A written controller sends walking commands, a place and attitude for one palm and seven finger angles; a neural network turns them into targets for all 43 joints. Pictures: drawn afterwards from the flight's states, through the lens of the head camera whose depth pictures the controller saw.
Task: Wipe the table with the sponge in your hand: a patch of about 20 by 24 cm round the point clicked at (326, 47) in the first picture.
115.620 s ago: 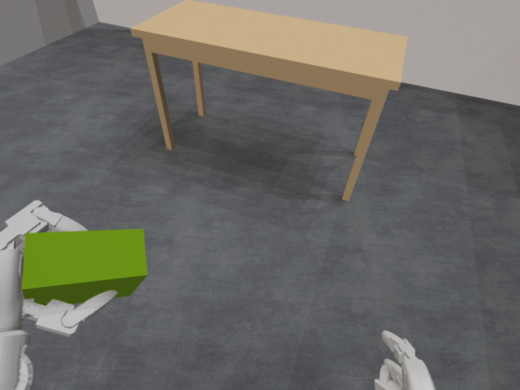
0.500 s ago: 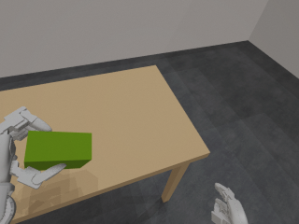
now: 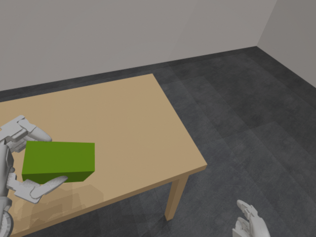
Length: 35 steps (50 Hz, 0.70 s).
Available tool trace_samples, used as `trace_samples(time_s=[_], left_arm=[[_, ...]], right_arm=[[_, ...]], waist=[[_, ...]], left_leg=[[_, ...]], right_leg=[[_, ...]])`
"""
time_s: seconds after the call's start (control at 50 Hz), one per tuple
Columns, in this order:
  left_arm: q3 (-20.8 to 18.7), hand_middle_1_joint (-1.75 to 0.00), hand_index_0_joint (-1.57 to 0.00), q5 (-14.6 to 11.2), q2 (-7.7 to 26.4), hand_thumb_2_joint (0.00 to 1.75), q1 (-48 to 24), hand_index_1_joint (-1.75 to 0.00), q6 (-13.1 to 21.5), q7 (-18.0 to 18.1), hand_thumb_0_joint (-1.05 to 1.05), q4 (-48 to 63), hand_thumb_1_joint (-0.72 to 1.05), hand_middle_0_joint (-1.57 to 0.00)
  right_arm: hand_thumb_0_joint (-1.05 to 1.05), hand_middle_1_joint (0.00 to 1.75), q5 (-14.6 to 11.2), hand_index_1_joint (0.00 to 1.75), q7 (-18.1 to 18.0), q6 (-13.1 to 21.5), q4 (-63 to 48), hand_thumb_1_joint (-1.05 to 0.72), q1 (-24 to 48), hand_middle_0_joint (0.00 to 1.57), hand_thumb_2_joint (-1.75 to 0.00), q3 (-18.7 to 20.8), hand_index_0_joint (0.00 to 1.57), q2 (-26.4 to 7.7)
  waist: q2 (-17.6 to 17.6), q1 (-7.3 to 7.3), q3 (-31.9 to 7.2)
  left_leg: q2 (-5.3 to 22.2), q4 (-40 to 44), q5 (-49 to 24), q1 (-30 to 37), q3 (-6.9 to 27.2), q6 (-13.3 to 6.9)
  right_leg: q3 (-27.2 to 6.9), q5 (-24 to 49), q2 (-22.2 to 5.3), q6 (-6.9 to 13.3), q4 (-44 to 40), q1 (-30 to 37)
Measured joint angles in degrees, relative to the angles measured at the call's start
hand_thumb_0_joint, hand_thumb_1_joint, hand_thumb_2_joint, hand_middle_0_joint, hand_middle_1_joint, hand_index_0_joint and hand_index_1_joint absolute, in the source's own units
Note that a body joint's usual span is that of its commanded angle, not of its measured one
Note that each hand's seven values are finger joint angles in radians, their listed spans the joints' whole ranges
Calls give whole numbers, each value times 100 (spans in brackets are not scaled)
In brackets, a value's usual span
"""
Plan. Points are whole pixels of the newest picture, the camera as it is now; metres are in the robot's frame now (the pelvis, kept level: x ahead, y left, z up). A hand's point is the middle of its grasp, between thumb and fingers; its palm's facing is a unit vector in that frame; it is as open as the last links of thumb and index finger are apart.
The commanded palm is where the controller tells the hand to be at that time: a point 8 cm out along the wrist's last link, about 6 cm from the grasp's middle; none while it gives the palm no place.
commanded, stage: shuffle to correct the standing spot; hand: left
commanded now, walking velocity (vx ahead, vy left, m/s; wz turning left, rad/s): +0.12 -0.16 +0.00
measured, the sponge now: (68, 164) +0.23 +0.20 +0.12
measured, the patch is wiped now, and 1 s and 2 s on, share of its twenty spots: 0.00 0.00 0.00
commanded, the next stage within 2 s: none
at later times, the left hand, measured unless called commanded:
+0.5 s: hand (30, 161) +0.21 +0.25 +0.16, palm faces +0.33 -0.86 -0.39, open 9.9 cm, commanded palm +0.15 +0.29 +0.18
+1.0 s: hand (23, 168) +0.20 +0.25 +0.16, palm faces +0.32 -0.86 -0.40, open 9.9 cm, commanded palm +0.14 +0.29 +0.18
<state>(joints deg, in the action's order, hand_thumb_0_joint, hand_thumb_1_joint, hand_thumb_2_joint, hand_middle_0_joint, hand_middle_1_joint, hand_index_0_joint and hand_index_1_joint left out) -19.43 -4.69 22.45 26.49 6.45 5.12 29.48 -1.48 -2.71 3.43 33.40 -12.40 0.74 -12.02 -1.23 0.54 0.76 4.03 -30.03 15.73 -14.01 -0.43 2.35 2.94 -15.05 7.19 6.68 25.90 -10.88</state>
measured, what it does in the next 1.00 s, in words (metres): stands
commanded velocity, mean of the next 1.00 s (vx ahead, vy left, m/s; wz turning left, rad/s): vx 0.12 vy -0.16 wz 0.00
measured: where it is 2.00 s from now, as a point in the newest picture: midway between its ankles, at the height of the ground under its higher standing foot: outside the picture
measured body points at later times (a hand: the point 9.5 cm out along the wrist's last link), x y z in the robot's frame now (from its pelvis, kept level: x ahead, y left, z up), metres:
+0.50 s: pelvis -0.01 +0.01 +0.00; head +0.01 +0.02 +0.45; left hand +0.19 +0.29 +0.18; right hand +0.17 -0.22 -0.08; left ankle +0.00 +0.15 -0.73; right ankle -0.01 -0.04 -0.73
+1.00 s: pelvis -0.01 +0.01 +0.00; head +0.00 +0.02 +0.45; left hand +0.18 +0.30 +0.18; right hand +0.16 -0.21 -0.08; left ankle +0.00 +0.15 -0.73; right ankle -0.01 -0.04 -0.73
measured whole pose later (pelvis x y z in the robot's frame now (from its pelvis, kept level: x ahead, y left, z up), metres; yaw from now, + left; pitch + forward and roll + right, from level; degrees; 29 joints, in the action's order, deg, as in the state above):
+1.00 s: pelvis -0.01 +0.01 +0.00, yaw +1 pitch -1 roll -1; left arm -19.6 -4.5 22.7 26.9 6.1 4.2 28.5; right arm -1.8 -2.2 3.0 32.2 -12.3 -0.3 -10.8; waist -0.1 0.0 1.7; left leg 3.2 -28.7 13.9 -14.0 -0.1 1.6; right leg 3.3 -12.9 6.4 5.9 23.6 -10.2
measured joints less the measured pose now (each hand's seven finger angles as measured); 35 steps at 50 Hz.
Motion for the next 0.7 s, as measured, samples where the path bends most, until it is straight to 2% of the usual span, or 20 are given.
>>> trace_samples(time_s=[0.06, 0.18, 0.32, 0.4, 0.58, 0.7], left_arm=[[-82, -140, -79, 5, 93, 105, -47, -139, 29, -8, -1, 13, -54, -78], [-120, -140, -79, -40, 87, 105, 55, -140, 5, -46, -1, -70, -54, -78], [18, -140, -79, 7, -18, 105, 109, -139, -51, -60, -1, -112, -54, -78], [26, -140, -79, 42, -19, 105, -79, -139, -52, -42, -1, -114, -54, -78], [-53, -140, -79, 14, 61, 105, 10, -140, -24, -61, -1, -64, -54, -78], [-56, -140, -79, 9, 123, 105, 79, -140, -28, -101, -1, -48, -54, -78]], right_arm=[[2, 30, -5, 30, 11, -24, -54, -90, 62, 20, -90, 0, 20, 23], [2, 30, -39, 30, 67, -107, -117, -90, 87, 20, -90, -28, 20, 64], [2, 30, -17, 30, 37, -127, -57, -90, 15, 20, -90, -96, 20, 97], [2, 30, -18, 30, 34, -100, -49, -90, 50, 20, -90, -101, 20, 109], [2, 30, -28, 30, 72, -94, -118, -90, 68, 21, -90, -114, 21, 155], [2, 30, -26, 30, 63, -80, -117, -90, 47, 21, -90, -109, 21, 152]], waist=[[47, 21, 41], [113, 56, 20], [16, -61, 31], [27, -107, 107], [63, -4, 111], [42, 6, 109]], left_leg=[[26, -15, -2, 1, 11, 10], [45, -124, 51, -42, 36, -143], [11, 61, -39, 84, 12, -25], [6, 59, -65, 59, 27, -36], [-36, 51, -60, 48, -3, -54], [-77, 66, -69, 68, -14, -82]], right_leg=[[9, 21, 27, 5, -28, 23], [31, 38, 57, 53, -57, 47], [10, 69, 12, -31, -116, 114], [23, 123, 9, -35, -174, 122], [-5, 128, -36, -62, -177, 113], [-11, 119, -78, -99, -158, 120]])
